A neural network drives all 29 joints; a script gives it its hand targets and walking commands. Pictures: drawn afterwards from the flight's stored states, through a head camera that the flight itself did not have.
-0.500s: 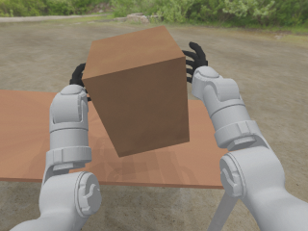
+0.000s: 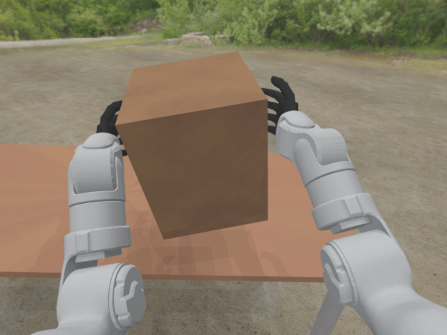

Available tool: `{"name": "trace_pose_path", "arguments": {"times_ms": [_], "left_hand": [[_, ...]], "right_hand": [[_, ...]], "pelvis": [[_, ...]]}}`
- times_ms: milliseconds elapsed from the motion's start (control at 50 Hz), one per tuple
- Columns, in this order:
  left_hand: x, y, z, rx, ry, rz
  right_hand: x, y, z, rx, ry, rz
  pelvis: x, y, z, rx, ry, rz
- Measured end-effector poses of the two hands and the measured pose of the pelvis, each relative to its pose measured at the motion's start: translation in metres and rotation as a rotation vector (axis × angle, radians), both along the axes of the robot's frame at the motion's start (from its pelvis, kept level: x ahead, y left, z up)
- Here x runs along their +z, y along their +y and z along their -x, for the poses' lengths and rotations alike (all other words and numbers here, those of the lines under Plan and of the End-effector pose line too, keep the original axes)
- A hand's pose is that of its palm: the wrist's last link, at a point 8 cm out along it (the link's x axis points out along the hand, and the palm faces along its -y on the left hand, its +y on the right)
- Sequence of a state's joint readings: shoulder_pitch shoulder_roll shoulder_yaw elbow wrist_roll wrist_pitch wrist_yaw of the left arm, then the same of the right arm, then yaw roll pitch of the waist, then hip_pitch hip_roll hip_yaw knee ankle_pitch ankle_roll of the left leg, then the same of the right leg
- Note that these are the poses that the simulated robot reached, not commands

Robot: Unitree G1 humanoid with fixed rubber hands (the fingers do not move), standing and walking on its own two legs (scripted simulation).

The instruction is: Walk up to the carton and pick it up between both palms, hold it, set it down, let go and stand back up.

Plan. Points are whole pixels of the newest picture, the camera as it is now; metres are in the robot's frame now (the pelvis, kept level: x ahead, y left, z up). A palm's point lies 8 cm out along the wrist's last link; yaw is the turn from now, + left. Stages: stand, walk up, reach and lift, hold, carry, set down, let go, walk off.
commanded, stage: hold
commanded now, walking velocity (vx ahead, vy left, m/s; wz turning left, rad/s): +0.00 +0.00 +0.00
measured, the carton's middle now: (201, 144) +0.40 +0.01 +0.24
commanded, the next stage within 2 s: none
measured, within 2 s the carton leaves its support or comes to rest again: neither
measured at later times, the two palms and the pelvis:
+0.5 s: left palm (101, 138) +0.36 +0.17 +0.28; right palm (276, 113) +0.37 -0.11 +0.32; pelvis +0.01 -0.01 +0.00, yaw +0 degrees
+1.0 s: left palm (118, 131) +0.36 +0.14 +0.29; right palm (295, 110) +0.36 -0.14 +0.33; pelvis -0.01 +0.00 +0.00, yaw -2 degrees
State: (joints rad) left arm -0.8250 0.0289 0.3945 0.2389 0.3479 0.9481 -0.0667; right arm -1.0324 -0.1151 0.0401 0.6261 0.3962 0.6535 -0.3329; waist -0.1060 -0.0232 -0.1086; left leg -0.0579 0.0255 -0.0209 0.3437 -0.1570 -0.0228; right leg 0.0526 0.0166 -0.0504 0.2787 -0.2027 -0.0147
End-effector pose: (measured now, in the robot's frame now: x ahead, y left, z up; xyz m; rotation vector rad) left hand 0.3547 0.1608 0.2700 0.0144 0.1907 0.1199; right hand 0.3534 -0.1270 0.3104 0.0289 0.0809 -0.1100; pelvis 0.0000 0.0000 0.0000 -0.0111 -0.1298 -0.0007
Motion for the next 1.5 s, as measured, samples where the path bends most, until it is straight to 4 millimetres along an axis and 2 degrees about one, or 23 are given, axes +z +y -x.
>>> {"name": "trace_pose_path", "arguments": {"times_ms": [140,260,400,500,580,660,800,920,1000,1120,1240,1360,1500], "left_hand": [[0.004,-0.011,-0.005,-0.016,0.012,-0.007],[0.013,-0.018,-0.012,-0.021,0.011,-0.006],[0.016,-0.003,-0.014,0.002,-0.004,-0.004],[0.006,0.014,-0.01,0.012,0.007,0.0],[-0.002,0.018,-0.006,0.011,0.012,-0.007],[-0.002,0.011,-0.004,0.002,0.002,-0.017],[0.011,-0.014,-0.005,-0.024,-0.013,-0.034],[0.019,-0.024,-0.007,-0.021,0.005,-0.036],[0.018,-0.016,-0.008,-0.001,0.015,-0.017],[0.015,0.009,-0.004,0.032,-0.016,0.022],[0.007,0.022,-0.007,0.017,-0.001,0.007],[0.001,0.009,-0.015,-0.022,0.011,-0.041],[0.008,-0.017,-0.015,-0.035,-0.017,-0.043]], "right_hand": [[0.013,-0.01,-0.003,-0.014,0.01,-0.001],[0.02,-0.016,-0.008,-0.021,0.009,0.011],[0.02,-0.002,-0.014,0.001,-0.001,0.044],[0.008,0.014,-0.013,0.012,0.022,0.052],[-0.001,0.018,-0.009,0.012,0.031,0.035],[-0.003,0.011,-0.005,-0.002,0.024,-0.008],[0.004,-0.015,0.003,-0.032,0.008,-0.031],[0.012,-0.025,-0.001,-0.029,0.02,-0.006],[0.016,-0.016,-0.008,-0.009,0.028,0.036],[0.022,0.01,-0.011,0.025,0.005,0.062],[0.013,0.023,-0.011,0.011,0.03,0.057],[0.002,0.009,-0.011,-0.022,0.044,0.014],[0.001,-0.017,-0.005,-0.032,0.007,-0.041]], "pelvis": [[0.0,-0.003,0.013,-0.008,0.036,-0.001],[0.001,-0.006,0.01,-0.018,0.065,-0.007],[0.001,-0.008,-0.002,-0.016,0.052,-0.007],[0.001,-0.008,-0.006,0.002,0.027,-0.003],[0.0,-0.005,-0.005,0.017,0.019,0.002],[0.0,-0.001,0.001,0.023,0.02,0.006],[0.0,0.003,0.01,0.0,0.031,0.002],[0.001,0.0,0.011,-0.029,0.046,-0.008],[0.001,-0.005,0.008,-0.033,0.054,-0.009],[0.001,-0.012,0.001,-0.005,0.05,-0.003],[0.0,-0.013,-0.004,0.028,0.034,0.001],[0.0,-0.004,-0.002,0.031,0.037,0.004],[0.001,0.005,0.0,0.0,0.038,0.001]]}}
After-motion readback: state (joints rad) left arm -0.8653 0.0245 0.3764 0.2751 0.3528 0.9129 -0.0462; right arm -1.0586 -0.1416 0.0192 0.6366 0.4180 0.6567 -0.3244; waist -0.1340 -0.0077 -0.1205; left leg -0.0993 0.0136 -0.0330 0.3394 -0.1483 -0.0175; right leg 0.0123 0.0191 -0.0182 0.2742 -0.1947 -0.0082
